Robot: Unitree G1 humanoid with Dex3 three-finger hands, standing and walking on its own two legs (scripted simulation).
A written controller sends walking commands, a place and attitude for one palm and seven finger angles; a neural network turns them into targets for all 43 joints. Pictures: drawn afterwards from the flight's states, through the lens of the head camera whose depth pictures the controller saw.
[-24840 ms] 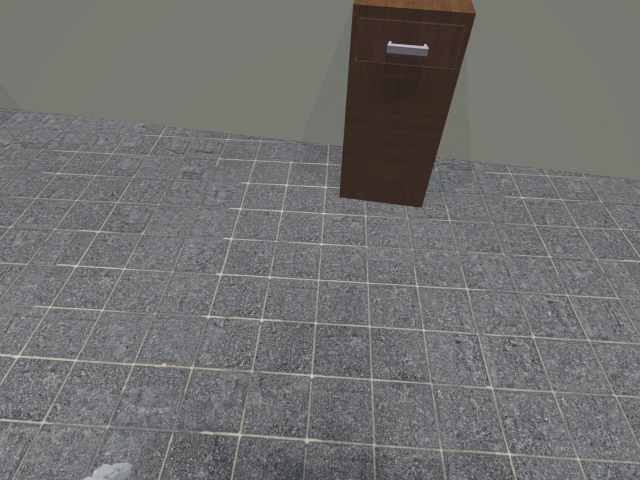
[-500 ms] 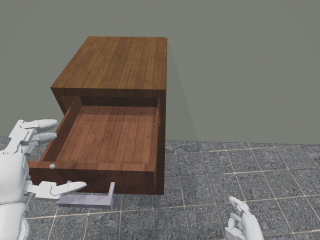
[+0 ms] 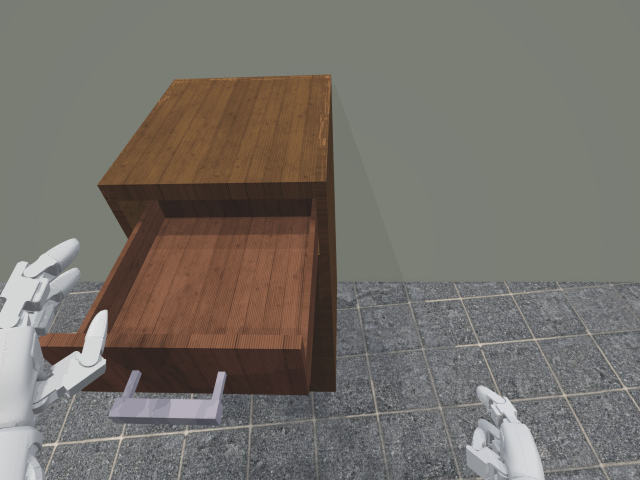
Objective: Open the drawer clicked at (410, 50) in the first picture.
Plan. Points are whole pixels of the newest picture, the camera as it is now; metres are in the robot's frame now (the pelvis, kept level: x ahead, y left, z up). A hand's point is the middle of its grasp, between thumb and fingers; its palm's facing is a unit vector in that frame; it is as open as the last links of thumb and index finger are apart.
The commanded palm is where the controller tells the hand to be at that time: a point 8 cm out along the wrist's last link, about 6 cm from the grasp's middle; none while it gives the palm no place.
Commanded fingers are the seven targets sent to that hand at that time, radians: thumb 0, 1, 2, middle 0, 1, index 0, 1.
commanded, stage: draw the hand back to the body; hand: left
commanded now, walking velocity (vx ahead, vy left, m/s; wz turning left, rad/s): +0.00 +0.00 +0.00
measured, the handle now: (172, 395) +0.22 +0.24 -0.03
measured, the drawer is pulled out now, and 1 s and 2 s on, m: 0.29 0.29 0.29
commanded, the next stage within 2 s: step back with the hand held close in 0.18 s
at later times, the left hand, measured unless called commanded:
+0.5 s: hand (87, 356) +0.18 +0.24 +0.16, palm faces +0.34 -0.81 -0.48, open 7.4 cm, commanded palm +0.11 +0.29 +0.17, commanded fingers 0.00 0.90 0.90 -0.20 -0.30 -0.20 -0.30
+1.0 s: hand (22, 464) +0.09 +0.24 +0.16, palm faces +0.42 -0.80 -0.42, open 7.4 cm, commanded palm +0.03 +0.29 +0.17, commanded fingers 0.00 0.90 0.90 -0.20 -0.30 -0.20 -0.30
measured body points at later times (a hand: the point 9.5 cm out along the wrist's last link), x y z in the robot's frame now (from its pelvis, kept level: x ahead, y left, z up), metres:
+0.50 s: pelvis -0.02 +0.01 +0.00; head +0.01 -0.01 +0.45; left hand +0.15 +0.28 +0.18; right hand +0.17 -0.22 -0.09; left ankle -0.04 +0.13 -0.74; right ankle -0.01 -0.11 -0.74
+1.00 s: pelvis -0.10 +0.01 -0.02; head -0.08 +0.01 +0.43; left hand +0.06 +0.28 +0.18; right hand +0.10 -0.21 -0.10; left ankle -0.07 +0.13 -0.73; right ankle -0.05 -0.10 -0.74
